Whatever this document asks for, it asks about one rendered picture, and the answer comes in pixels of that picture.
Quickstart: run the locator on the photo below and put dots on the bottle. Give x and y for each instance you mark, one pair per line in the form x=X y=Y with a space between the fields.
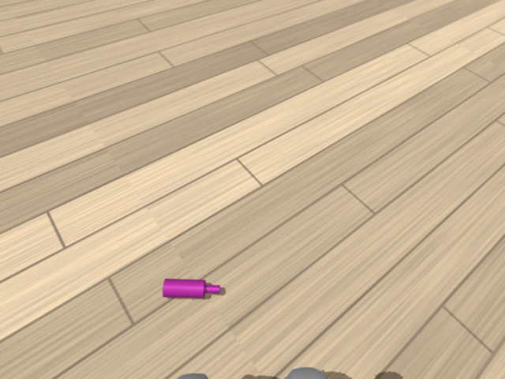
x=188 y=288

